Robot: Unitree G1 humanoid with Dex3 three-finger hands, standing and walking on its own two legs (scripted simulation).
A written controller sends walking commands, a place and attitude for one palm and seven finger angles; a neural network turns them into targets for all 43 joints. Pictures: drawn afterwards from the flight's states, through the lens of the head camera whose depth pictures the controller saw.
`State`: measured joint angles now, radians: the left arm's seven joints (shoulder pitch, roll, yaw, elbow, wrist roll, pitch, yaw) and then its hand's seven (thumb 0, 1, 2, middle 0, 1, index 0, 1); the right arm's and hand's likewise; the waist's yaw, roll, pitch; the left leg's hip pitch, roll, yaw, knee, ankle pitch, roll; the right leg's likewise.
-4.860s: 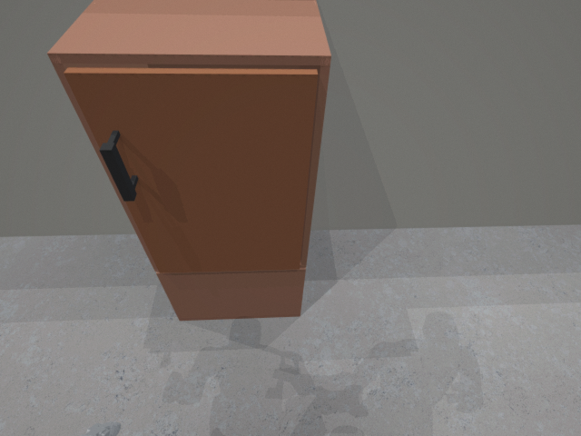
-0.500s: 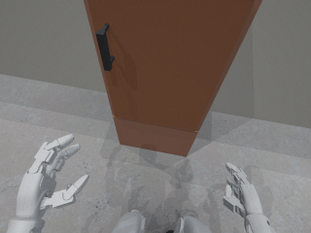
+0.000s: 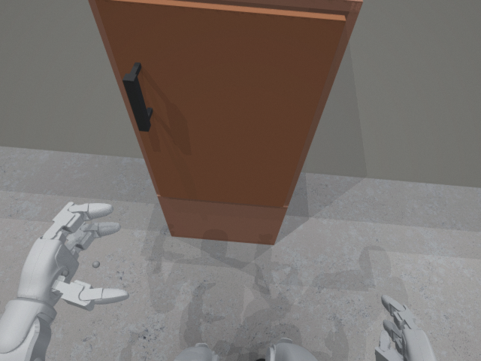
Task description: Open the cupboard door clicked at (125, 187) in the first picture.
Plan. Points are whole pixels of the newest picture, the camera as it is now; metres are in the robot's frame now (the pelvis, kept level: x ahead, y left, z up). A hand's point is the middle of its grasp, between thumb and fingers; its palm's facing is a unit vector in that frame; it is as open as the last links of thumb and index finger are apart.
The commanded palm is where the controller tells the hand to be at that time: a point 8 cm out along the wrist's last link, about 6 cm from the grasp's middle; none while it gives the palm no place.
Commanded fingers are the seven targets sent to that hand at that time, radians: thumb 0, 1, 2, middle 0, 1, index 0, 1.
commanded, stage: raise the hand with hooked fingers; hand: left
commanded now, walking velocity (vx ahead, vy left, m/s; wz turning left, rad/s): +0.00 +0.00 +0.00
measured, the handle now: (140, 98) +0.57 +0.23 +0.07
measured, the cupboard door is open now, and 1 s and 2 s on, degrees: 0 0 0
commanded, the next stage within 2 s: move the hooked fingers beside the handle in 0.98 s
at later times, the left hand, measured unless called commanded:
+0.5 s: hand (43, 205) +0.30 +0.30 +0.10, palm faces +0.02 -1.00 -0.08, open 13.9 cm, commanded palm +0.27 +0.34 +0.09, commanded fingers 0.00 -0.50 0.30 -0.30 -1.20 -0.30 -1.20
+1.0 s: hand (51, 216) +0.29 +0.29 +0.09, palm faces +0.00 -1.00 -0.05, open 14.0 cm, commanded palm +0.26 +0.33 +0.09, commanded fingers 0.00 -0.50 0.30 -0.30 -1.20 -0.30 -1.20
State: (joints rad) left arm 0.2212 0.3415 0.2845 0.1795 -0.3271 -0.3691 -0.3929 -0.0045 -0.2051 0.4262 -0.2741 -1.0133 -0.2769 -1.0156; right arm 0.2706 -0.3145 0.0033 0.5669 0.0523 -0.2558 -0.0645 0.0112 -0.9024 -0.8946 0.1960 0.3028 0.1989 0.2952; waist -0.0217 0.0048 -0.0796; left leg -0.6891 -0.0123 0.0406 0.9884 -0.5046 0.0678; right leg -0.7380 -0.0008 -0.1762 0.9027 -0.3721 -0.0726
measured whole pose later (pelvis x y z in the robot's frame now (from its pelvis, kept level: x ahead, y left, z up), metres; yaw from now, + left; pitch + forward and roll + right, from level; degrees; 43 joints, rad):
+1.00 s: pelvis +0.00 +0.01 +0.02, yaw +0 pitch +8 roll -2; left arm -0.07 0.44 0.41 0.46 -0.34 -0.28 -0.51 -0.02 -0.50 0.30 -0.30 -1.20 -0.30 -1.20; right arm 0.29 -0.29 0.06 0.57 0.04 -0.22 -0.06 0.01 -0.90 -0.89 0.20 0.30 0.20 0.30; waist -0.01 0.02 -0.05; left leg -0.52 -0.03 0.06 0.82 -0.43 0.08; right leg -0.58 0.00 -0.15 0.74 -0.30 -0.05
